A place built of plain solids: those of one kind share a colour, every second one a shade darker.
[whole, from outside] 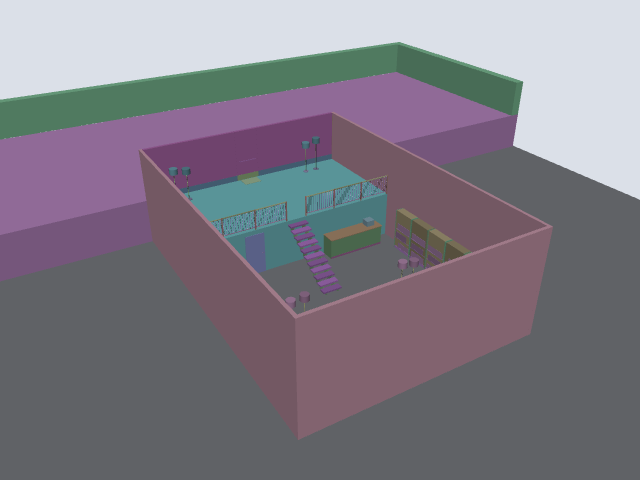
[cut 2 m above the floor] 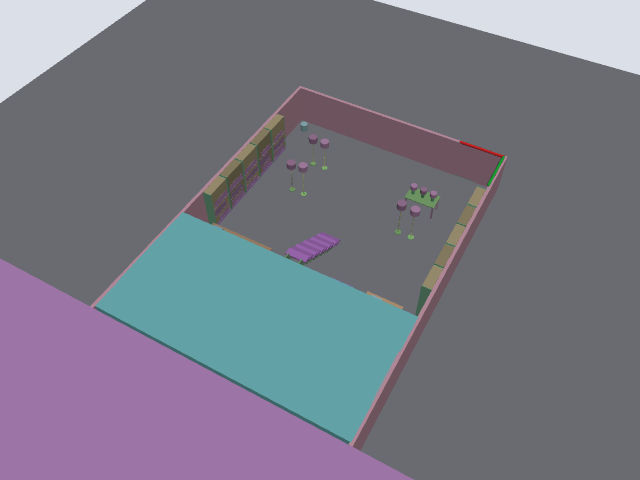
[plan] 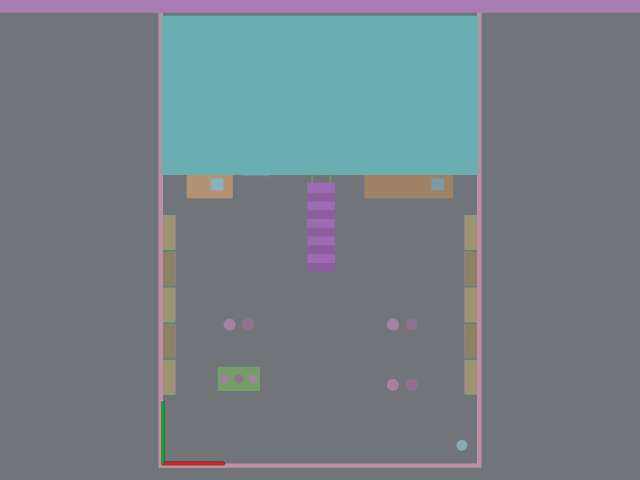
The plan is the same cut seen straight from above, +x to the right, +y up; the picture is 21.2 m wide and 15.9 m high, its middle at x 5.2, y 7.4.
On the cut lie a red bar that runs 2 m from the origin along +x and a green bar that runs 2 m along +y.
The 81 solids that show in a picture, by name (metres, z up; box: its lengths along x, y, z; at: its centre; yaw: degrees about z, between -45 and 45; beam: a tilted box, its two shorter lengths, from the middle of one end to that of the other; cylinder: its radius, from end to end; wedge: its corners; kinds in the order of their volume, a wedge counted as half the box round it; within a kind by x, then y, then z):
{
 "street_ground_1": {"box": [39.8, 12.65, 2.32], "at": [5.2, 21.25, 1.11]},
 "upper_1": {"box": [10.5, 5.28, 2.32], "at": [5.2, 12.19, 1.11]},
 "street_hedge_1": {"box": [39.8, 0.6, 2.2], "at": [5.2, 27.88, 3.37]},
 "street_hedge_2": {"box": [0.6, 12.65, 2.2], "at": [24.8, 21.25, 3.37]},
 "wall_1": {"box": [0.15, 15.08, 4.98], "at": [-0.07, 7.39, 2.44]},
 "wall_2": {"box": [1.1, 0.15, 4.98], "at": [0.4, -0.07, 2.44]},
 "wall_3": {"box": [1.5, 0.15, 4.98], "at": [1.4, -0.07, 2.44]},
 "wall_4": {"box": [8.7, 0.15, 4.98], "at": [6.2, -0.07, 2.44]},
 "wall_5": {"box": [0.15, 15.08, 4.98], "at": [10.47, 7.39, 2.44]},
 "shelves_body_1": {"box": [0.4, 1.16, 2.1], "at": [0.2, 2.85, 1.0]},
 "shelves_body_2": {"box": [0.4, 1.16, 2.1], "at": [0.2, 4.05, 1.0]},
 "shelves_body_3": {"box": [0.4, 1.16, 2.1], "at": [0.2, 5.25, 1.0]},
 "shelves_body_4": {"box": [0.4, 1.16, 2.1], "at": [0.2, 6.45, 1.0]},
 "shelves_body_5": {"box": [0.4, 1.16, 2.1], "at": [0.2, 7.65, 1.0]},
 "shelves_body_6": {"box": [0.4, 1.16, 2.1], "at": [10.2, 2.85, 1.0]},
 "shelves_body_7": {"box": [0.4, 1.16, 2.1], "at": [10.2, 4.05, 1.0]},
 "shelves_body_8": {"box": [0.4, 1.16, 2.1], "at": [10.2, 5.25, 1.0]},
 "shelves_body_9": {"box": [0.4, 1.16, 2.1], "at": [10.2, 6.45, 1.0]},
 "shelves_body_10": {"box": [0.4, 1.16, 2.1], "at": [10.2, 7.65, 1.0]},
 "window_wall_1": {"box": [4.64, 0.15, 2.66], "at": [2.32, 14.86, 3.6]},
 "window_wall_2": {"box": [1.2, 0.15, 2.66], "at": [5.24, 14.86, 3.6]},
 "window_wall_3": {"box": [4.56, 0.15, 2.66], "at": [8.12, 14.86, 3.6]},
 "counter_1": {"box": [2.91, 0.7, 1.05], "at": [8.14, 9.19, 0.47]},
 "shelves_goods_1": {"box": [0.41, 0.85, 0.38], "at": [10.2, 2.86, 0.32]},
 "shelves_goods_2": {"box": [0.41, 0.92, 0.27], "at": [10.2, 2.87, 0.74]},
 "shelves_goods_3": {"box": [0.41, 0.75, 0.27], "at": [10.2, 3.99, 1.23]},
 "shelves_goods_4": {"box": [0.41, 0.78, 0.35], "at": [10.2, 4.02, 0.31]},
 "shelves_goods_5": {"box": [0.41, 0.75, 0.35], "at": [10.2, 4.17, 0.79]},
 "shelves_goods_6": {"box": [0.41, 0.96, 0.28], "at": [10.2, 5.21, 0.75]},
 "shelves_goods_7": {"box": [0.41, 0.98, 0.28], "at": [10.2, 5.28, 1.23]},
 "shelves_goods_8": {"box": [0.41, 0.85, 0.26], "at": [10.2, 5.3, 0.26]},
 "shelves_goods_9": {"box": [0.41, 0.92, 0.33], "at": [10.2, 6.45, 0.29]},
 "shelves_goods_10": {"box": [0.41, 0.98, 0.32], "at": [10.2, 6.45, 1.25]},
 "shelves_goods_11": {"box": [0.41, 0.87, 0.28], "at": [10.2, 6.49, 0.75]},
 "shelves_goods_12": {"box": [0.41, 0.81, 0.27], "at": [10.2, 7.53, 0.26]},
 "shelves_goods_13": {"box": [0.41, 0.95, 0.33], "at": [10.2, 7.6, 1.25]},
 "shelves_goods_14": {"box": [0.41, 0.83, 0.32], "at": [10.2, 7.74, 0.77]},
 "shade_1": {"cylinder": 0.15, "from": [2.05, 2.8, 1.05], "to": [2.05, 2.8, 1.25]},
 "shade_2": {"cylinder": 0.2, "from": [2.21, 4.6, 1.55], "to": [2.21, 4.6, 1.83]},
 "shade_3": {"cylinder": 0.15, "from": [2.52, 2.8, 1.05], "to": [2.52, 2.8, 1.25]},
 "shade_4": {"cylinder": 0.2, "from": [2.83, 4.6, 1.6], "to": [2.83, 4.6, 1.88]},
 "shade_5": {"cylinder": 0.15, "from": [2.98, 2.8, 1.06], "to": [2.98, 2.8, 1.26]},
 "shade_6": {"cylinder": 0.2, "from": [7.62, 2.6, 1.42], "to": [7.62, 2.6, 1.7]},
 "shade_7": {"cylinder": 0.2, "from": [7.62, 4.6, 1.57], "to": [7.62, 4.6, 1.85]},
 "shade_8": {"cylinder": 0.2, "from": [8.23, 2.6, 1.43], "to": [8.23, 2.6, 1.71]},
 "shade_9": {"cylinder": 0.2, "from": [8.23, 4.6, 1.45], "to": [8.23, 4.6, 1.73]},
 "stair_step_1": {"box": [0.92, 0.33, 0.08], "at": [5.24, 6.51, 0.15]},
 "stair_step_2": {"box": [0.92, 0.33, 0.08], "at": [5.24, 6.81, 0.34]},
 "stair_step_3": {"box": [0.92, 0.33, 0.08], "at": [5.24, 7.1, 0.53]},
 "stair_step_4": {"box": [0.92, 0.33, 0.08], "at": [5.24, 7.39, 0.72]},
 "stair_step_5": {"box": [0.92, 0.33, 0.08], "at": [5.24, 7.68, 0.91]},
 "stair_step_6": {"box": [0.92, 0.33, 0.08], "at": [5.24, 7.97, 1.1]},
 "stair_step_7": {"box": [0.92, 0.33, 0.08], "at": [5.24, 8.26, 1.28]},
 "stair_step_8": {"box": [0.92, 0.33, 0.08], "at": [5.24, 8.55, 1.47]},
 "stair_step_9": {"box": [0.92, 0.33, 0.08], "at": [5.24, 8.84, 1.66]},
 "stair_step_10": {"box": [0.92, 0.33, 0.08], "at": [5.24, 9.13, 1.85]},
 "stair_step_11": {"box": [0.92, 0.31, 0.08], "at": [5.24, 9.41, 2.04]},
 "back_stallriser_1": {"box": [4.64, 0.05, 0.3], "at": [2.32, 14.8, 2.42]},
 "back_stallriser_2": {"box": [4.56, 0.05, 0.3], "at": [8.12, 14.8, 2.42]},
 "upper_shade_1": {"cylinder": 0.2, "from": [1.09, 14.02, 3.75], "to": [1.09, 14.02, 4.03]},
 "upper_shade_2": {"cylinder": 0.2, "from": [1.71, 14.02, 3.63], "to": [1.71, 14.02, 3.91]},
 "upper_shade_3": {"cylinder": 0.2, "from": [8.29, 14.02, 3.64], "to": [8.29, 14.02, 3.92]},
 "upper_shade_4": {"cylinder": 0.2, "from": [8.91, 14.02, 3.77], "to": [8.91, 14.02, 4.05]},
 "counter_top_1": {"box": [1.53, 0.78, 0.04], "at": [1.54, 9.17, 1.02]},
 "counter_top_2": {"box": [2.95, 0.78, 0.04], "at": [8.14, 9.17, 1.02]},
 "shelves_cheek_1": {"box": [0.41, 0.032, 2.1], "at": [0.21, 8.21, 1.0]},
 "shelves_cheek_2": {"box": [0.41, 0.032, 2.1], "at": [10.19, 5.82, 1.0]},
 "shelves_cheek_3": {"box": [0.41, 0.032, 2.1], "at": [10.19, 7.01, 1.0]},
 "shelves_cheek_4": {"box": [0.41, 0.032, 2.1], "at": [10.19, 7.08, 1.0]},
 "shelves_cheek_5": {"box": [0.41, 0.032, 2.1], "at": [10.19, 8.21, 1.0]},
 "till_1": {"box": [0.42, 0.4, 0.28], "at": [1.79, 9.24, 1.18]},
 "till_2": {"box": [0.42, 0.4, 0.28], "at": [9.1, 9.24, 1.18]},
 "service_door_1": {"box": [0.95, 0.03, 2.1], "at": [3.06, 9.54, 1.0]},
 "top_1": {"box": [1.4, 0.8, 0.04], "at": [2.52, 2.8, 0.74]},
 "plant_pot_1": {"cylinder": 0.18, "from": [9.9, 0.6, 0.0], "to": [9.9, 0.6, 0.38]},
 "door_mat_1": {"box": [0.9, 0.6, 0.07], "at": [5.24, 14.43, 2.25]},
 "street_door_kick_1": {"box": [1.2, 0.05, 0.3], "at": [5.24, 14.8, 2.42]},
 "upper_guard_rail_1": {"box": [1.57, 0.044, 0.044], "at": [2.38, 9.58, 3.25]},
 "upper_guard_rail_2": {"box": [1.57, 0.044, 0.044], "at": [3.95, 9.58, 3.25]},
 "counter_kick_1": {"box": [2.91, 0.012, 0.15], "at": [8.14, 8.83, 0.03]},
 "upper_guard_post_1": {"box": [0.05, 0.05, 1.06], "at": [5.75, 9.58, 2.75]}
}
